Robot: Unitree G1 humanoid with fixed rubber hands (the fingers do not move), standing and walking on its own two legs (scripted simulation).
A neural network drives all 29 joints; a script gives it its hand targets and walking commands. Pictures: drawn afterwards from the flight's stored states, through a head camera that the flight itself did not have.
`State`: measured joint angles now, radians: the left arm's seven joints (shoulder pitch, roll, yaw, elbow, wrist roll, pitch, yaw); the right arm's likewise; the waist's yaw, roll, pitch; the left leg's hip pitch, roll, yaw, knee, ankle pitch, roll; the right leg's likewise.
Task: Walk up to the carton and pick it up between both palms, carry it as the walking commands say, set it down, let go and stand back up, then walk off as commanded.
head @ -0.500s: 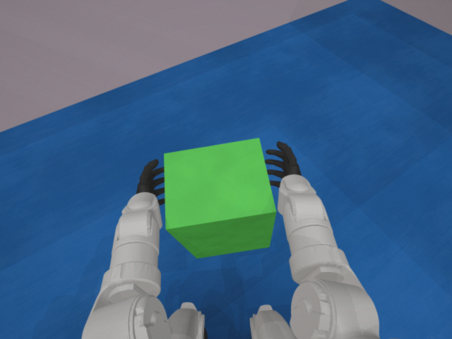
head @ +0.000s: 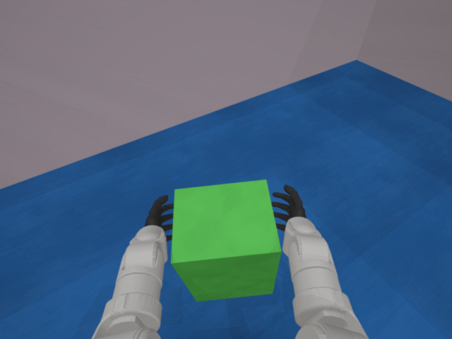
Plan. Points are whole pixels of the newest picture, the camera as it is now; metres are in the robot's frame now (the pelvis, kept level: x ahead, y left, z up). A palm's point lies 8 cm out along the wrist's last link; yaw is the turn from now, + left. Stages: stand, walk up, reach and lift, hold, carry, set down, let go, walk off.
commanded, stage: reach and lift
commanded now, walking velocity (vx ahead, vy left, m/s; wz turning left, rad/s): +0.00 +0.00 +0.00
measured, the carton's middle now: (228, 246) +0.34 +0.02 -0.07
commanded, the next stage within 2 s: hold in 1.84 s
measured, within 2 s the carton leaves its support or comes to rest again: neither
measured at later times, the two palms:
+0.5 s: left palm (155, 231) +0.30 +0.15 +0.06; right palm (311, 225) +0.31 -0.12 +0.07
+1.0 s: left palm (165, 226) +0.30 +0.13 +0.07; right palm (324, 223) +0.31 -0.14 +0.09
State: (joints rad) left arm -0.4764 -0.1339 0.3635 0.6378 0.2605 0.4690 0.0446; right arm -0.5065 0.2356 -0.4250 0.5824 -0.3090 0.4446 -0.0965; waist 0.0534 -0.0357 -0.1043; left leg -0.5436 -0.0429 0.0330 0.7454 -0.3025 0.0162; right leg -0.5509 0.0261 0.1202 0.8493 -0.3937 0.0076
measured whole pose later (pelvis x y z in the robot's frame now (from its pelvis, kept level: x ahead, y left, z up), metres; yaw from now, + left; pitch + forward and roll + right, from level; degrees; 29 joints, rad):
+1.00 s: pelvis -0.01 +0.00 +0.02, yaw -1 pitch -5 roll +3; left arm -0.48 -0.13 0.30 0.59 0.24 0.72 0.07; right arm -0.52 0.19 -0.37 0.53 -0.30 0.70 -0.09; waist -0.01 -0.04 -0.08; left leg -0.28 -0.04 0.03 0.60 -0.24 0.01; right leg -0.29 0.03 0.13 0.71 -0.33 0.00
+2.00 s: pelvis -0.02 +0.00 +0.02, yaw -1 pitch -5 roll +3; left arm -0.44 -0.13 0.26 0.55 0.23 0.75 0.07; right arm -0.52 0.19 -0.34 0.51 -0.30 0.74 -0.09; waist -0.01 -0.04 -0.10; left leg -0.26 -0.04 0.03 0.56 -0.21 0.01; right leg -0.28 0.03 0.13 0.69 -0.31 0.00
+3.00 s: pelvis -0.05 +0.03 +0.01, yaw +2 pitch -1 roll -1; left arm -0.28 -0.16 0.11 -0.18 0.07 1.23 0.19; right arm -0.38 0.19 -0.20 -0.16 -0.11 1.18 -0.15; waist -0.01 -0.02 -0.07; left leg -0.40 -0.01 0.03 0.71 -0.31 0.03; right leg -0.41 0.02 0.07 0.68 -0.26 0.02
